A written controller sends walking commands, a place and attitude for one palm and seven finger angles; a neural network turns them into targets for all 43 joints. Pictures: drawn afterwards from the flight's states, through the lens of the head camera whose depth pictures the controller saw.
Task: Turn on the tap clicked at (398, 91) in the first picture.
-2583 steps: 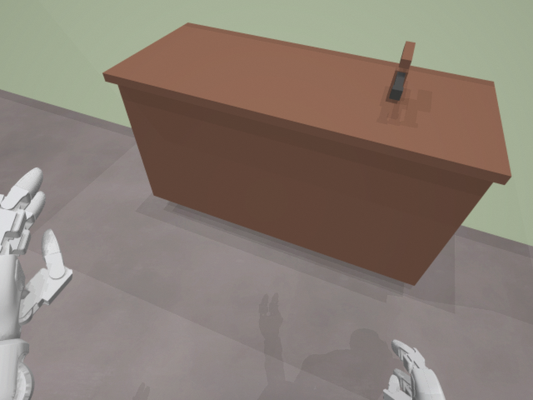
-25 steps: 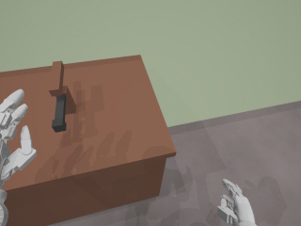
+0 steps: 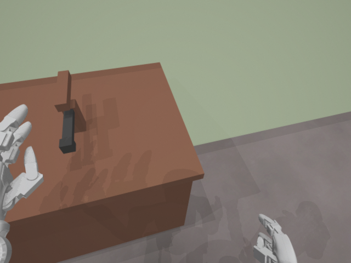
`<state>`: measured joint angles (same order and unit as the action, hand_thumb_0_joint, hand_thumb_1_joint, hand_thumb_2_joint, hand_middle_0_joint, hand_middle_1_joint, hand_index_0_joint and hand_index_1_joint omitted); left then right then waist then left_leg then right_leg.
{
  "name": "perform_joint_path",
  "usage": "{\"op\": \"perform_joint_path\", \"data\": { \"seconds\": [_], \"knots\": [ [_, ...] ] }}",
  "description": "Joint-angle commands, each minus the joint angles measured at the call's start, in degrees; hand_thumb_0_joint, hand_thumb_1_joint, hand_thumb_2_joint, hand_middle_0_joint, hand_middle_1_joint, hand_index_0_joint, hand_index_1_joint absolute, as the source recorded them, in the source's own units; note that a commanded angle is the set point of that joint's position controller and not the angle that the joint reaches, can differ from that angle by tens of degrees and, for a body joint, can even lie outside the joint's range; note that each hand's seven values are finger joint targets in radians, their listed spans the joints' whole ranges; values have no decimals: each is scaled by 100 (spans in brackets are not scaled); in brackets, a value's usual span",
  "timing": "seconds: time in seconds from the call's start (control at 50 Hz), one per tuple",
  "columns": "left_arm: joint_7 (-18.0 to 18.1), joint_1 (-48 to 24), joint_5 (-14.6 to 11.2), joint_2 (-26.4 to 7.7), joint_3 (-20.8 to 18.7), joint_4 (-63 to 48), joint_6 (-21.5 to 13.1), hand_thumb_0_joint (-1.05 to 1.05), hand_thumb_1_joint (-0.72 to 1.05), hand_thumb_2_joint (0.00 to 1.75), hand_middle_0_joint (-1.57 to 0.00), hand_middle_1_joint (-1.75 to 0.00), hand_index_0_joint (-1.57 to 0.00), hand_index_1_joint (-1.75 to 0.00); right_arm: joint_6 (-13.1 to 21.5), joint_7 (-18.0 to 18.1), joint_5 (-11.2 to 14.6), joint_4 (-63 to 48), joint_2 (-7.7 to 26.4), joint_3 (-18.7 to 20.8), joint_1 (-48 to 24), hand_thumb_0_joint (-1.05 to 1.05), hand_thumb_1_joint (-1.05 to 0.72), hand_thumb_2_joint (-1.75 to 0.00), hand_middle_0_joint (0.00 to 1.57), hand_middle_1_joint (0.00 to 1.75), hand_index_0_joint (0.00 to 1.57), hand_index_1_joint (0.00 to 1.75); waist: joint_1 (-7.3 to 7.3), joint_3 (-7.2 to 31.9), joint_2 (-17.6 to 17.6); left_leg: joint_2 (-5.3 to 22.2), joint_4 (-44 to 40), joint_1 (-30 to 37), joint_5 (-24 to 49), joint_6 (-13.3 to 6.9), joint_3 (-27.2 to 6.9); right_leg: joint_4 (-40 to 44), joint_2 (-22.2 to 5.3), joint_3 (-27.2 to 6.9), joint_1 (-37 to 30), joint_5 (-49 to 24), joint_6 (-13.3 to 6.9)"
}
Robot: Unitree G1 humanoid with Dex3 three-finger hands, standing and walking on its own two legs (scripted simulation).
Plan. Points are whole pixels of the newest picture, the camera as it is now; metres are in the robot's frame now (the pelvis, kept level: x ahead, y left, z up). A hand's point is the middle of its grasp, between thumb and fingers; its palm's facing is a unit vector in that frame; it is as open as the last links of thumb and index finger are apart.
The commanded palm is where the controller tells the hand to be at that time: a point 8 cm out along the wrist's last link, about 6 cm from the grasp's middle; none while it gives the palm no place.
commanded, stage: shuffle to correct the standing spot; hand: left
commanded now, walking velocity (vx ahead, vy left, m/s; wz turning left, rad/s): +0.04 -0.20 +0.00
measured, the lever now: (67, 145) +0.35 +0.29 +0.05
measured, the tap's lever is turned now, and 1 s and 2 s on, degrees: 0 0 0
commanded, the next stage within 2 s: none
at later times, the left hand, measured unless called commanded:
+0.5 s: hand (46, 177) +0.22 +0.23 +0.16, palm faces +0.31 -0.88 -0.36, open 7.4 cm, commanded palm +0.16 +0.27 +0.18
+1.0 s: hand (50, 171) +0.23 +0.23 +0.16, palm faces +0.30 -0.88 -0.38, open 7.4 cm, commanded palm +0.17 +0.27 +0.18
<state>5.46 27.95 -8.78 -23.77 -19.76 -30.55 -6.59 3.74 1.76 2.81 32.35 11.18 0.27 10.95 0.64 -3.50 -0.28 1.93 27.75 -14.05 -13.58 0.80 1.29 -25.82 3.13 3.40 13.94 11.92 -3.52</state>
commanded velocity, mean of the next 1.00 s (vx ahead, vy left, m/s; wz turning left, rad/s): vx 0.04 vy -0.20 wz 0.00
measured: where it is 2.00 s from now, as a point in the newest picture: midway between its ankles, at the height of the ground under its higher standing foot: outside the picture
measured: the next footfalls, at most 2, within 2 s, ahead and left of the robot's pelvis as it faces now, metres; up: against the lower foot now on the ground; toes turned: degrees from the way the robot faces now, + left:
none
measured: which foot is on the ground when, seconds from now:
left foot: down 0.00-1.00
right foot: down 0.00-1.00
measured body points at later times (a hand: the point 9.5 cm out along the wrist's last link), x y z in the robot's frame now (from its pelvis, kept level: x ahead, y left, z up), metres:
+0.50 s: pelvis +0.00 -0.01 +0.00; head +0.02 -0.01 +0.45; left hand +0.19 +0.27 +0.18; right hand +0.18 -0.24 -0.08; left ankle +0.01 +0.13 -0.74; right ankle +0.02 -0.08 -0.74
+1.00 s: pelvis +0.01 +0.00 +0.00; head +0.03 +0.00 +0.45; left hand +0.21 +0.27 +0.18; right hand +0.18 -0.23 -0.08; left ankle +0.01 +0.13 -0.74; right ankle +0.02 -0.08 -0.74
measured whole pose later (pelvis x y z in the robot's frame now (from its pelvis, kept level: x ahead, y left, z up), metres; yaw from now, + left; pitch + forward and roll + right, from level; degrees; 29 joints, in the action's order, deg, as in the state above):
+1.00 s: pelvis +0.01 +0.00 +0.00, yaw -1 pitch -1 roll -1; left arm 5.4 27.9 -7.6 -22.6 -19.4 -30.2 -4.4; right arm 1.8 2.1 2.2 31.8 11.6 -0.6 10.2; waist 0.3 -3.2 0.8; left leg 3.4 28.0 -12.8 -14.6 1.3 2.0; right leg -24.3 4.6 2.6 12.3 11.6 -4.1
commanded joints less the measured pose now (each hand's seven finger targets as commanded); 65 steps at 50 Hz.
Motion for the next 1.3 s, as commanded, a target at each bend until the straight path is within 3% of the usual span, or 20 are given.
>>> {"op": "perform_joint_path", "data": {
  "seconds": [0.0,0.1,0.12,0.3,0.36,0.4,0.46,0.58,0.62,0.64,0.7,0.74,0.78,0.82,0.88,1.0,1.02,1.1,1.18,1.28],
  "knots": [
    [118,-213,9,-942,-711,-1197,-345,0,90,90,-20,-30,-20,-30,338,29,21,-936,703,296,-513,0,-90,-90,20,30,20,30,54,980,293,767,-427,400,475,-285,-654,495,-881,-722,-191,-681,225],
    [109,-202,9,-930,-715,-1140,-308,0,90,90,-20,-30,-20,-30,326,36,13,-911,722,300,-498,0,-90,-90,20,30,20,30,41,987,231,739,-316,460,621,-261,-564,539,-916,-780,-209,-845,203],
    [118,-258,7,-970,-715,-1262,-298,0,90,90,-20,-30,-20,-30,322,39,31,-920,713,296,-574,0,-90,-90,20,30,20,30,24,1027,370,723,-311,546,756,-249,-558,480,-935,-774,-208,-931,181],
    [112,-277,25,-864,-643,-1072,-217,0,90,90,-20,-30,-20,-30,260,44,16,-948,708,255,-572,0,-90,-90,20,30,20,30,19,859,123,692,-275,457,336,-266,-476,713,-931,-871,-96,-635,203],
    [125,-336,38,-904,-665,-1102,-219,0,90,90,-20,-30,-20,-30,247,54,-3,-941,705,238,-607,0,-90,-90,20,30,20,30,10,858,323,691,-320,474,254,-274,-461,743,-909,-877,-73,-531,196],
    [124,-276,41,-910,-687,-1115,-199,0,90,90,-20,-30,-20,-30,237,54,-3,-958,708,244,-587,0,-90,-90,20,30,20,30,24,912,146,705,-257,503,440,-279,-443,726,-916,-868,-164,-726,210],
    [118,-328,40,-863,-642,-1175,-194,0,90,90,-20,-30,-20,-30,228,58,-3,-950,707,238,-617,0,-90,-90,20,30,20,30,2,955,326,719,-285,559,542,-273,-458,673,-893,-849,-168,-808,205],
    [112,-331,60,-844,-628,-1096,-152,0,90,90,-20,-30,-20,-30,195,59,-9,-969,707,215,-632,0,-90,-90,20,30,20,30,-1,826,226,727,-320,467,341,-282,-464,739,-855,-851,-127,-632,222],
    [127,-396,67,-913,-660,-1164,-156,0,90,90,-20,-30,-20,-30,191,61,3,-968,702,199,-699,0,-90,-90,20,30,20,30,-6,799,467,721,-387,487,216,-274,-488,743,-863,-877,-70,-485,192],
    [130,-378,81,-877,-642,-1133,-167,0,90,90,-20,-30,-20,-30,183,70,-27,-946,694,190,-655,0,-90,-90,20,30,20,30,-7,848,349,733,-389,457,211,-288,-472,730,-826,-826,-135,-464,210],
    [116,-304,75,-829,-637,-1111,-138,0,90,90,-20,-30,-20,-30,175,56,-16,-974,710,216,-594,0,-90,-90,20,30,20,30,4,947,144,738,-271,509,472,-284,-437,711,-847,-841,-243,-759,208],
    [125,-351,89,-861,-635,-1223,-161,0,90,90,-20,-30,-20,-30,169,71,-35,-955,710,204,-655,0,-90,-90,20,30,20,30,-13,1015,389,759,-309,596,640,-289,-456,622,-826,-805,-249,-860,193],
    [114,-261,88,-869,-666,-1148,-142,0,90,90,-20,-30,-20,-30,168,64,-33,-978,719,213,-629,0,-90,-90,20,30,20,30,6,954,291,798,-318,553,676,-292,-487,621,-802,-794,-241,-891,218],
    [120,-329,95,-903,-665,-1232,-140,0,90,90,-20,-30,-20,-30,161,61,-5,-976,712,203,-701,0,-90,-90,20,30,20,30,-9,931,467,789,-359,583,648,-277,-497,582,-811,-794,-206,-848,197],
    [113,-281,111,-879,-681,-1100,-139,0,90,90,-20,-30,-20,-30,149,63,-35,-986,726,201,-637,0,-90,-90,20,30,20,30,3,842,325,809,-389,457,406,-304,-506,669,-761,-804,-186,-662,217],
    [106,-242,116,-833,-649,-1143,-125,0,90,90,-20,-30,-20,-30,137,60,-33,-995,730,213,-607,0,-90,-90,20,30,20,30,-2,953,304,818,-292,584,814,-286,-470,591,-773,-789,-253,-1016,198],
    [110,-300,120,-858,-633,-1203,-119,0,90,90,-20,-30,-20,-30,134,64,-19,-990,723,201,-699,0,-90,-90,20,30,20,30,-19,941,473,811,-345,623,796,-273,-479,549,-786,-785,-202,-972,184],
    [102,-222,122,-853,-673,-1088,-102,0,90,90,-20,-30,-20,-30,118,62,-41,-990,729,222,-615,0,-90,-90,20,30,20,30,-5,982,206,801,-229,600,815,-284,-414,623,-806,-837,-275,-1091,197],
    [104,-223,117,-868,-675,-1139,-102,0,90,90,-20,-30,-20,-30,96,59,-44,-982,733,229,-634,0,-90,-90,20,30,20,30,-12,1030,343,814,-179,660,1015,-273,-397,583,-826,-834,-293,-1267,187],
    [112,-242,108,-841,-639,-1086,-77,0,90,90,-20,-30,-20,-30,72,59,-38,-988,720,209,-663,0,-90,-90,20,30,20,30,-17,897,269,756,-195,534,548,-272,-381,723,-841,-899,-202,-904,199]
  ]
}}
